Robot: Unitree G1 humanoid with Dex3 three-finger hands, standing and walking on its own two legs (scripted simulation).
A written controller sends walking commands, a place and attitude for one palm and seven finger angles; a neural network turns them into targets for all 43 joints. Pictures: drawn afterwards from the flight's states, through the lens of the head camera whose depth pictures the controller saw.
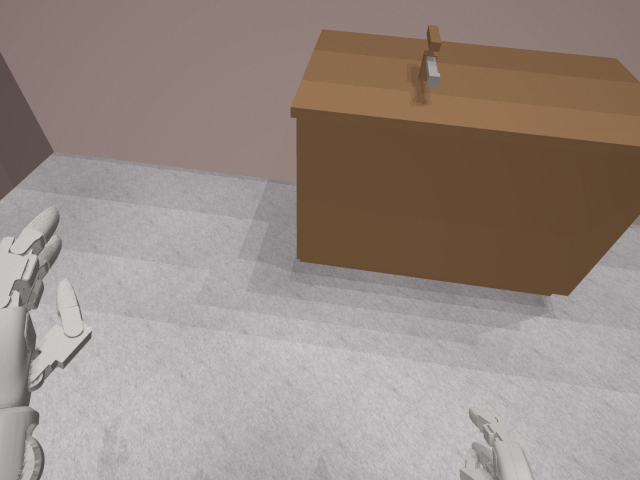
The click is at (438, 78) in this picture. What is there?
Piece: tap's lever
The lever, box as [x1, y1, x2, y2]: [426, 72, 439, 86]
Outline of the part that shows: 429,72 426,82 427,85 437,86 439,73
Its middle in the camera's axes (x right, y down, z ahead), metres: +0.30 -0.42 +1.02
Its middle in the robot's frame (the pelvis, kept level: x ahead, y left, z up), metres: +1.06 -0.23 +0.04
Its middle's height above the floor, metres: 0.81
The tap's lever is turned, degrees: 0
